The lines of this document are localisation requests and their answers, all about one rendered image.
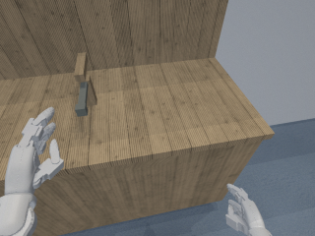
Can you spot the left robot forearm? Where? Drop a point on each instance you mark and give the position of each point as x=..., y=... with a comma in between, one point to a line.
x=17, y=216

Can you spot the left robot hand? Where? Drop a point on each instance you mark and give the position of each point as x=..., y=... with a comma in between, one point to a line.
x=21, y=176

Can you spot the right robot hand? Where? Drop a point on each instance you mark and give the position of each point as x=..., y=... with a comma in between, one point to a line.
x=245, y=216

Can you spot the counter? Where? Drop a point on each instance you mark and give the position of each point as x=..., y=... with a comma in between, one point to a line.
x=167, y=127

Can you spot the tap lever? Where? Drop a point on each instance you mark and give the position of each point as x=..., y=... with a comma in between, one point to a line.
x=81, y=108

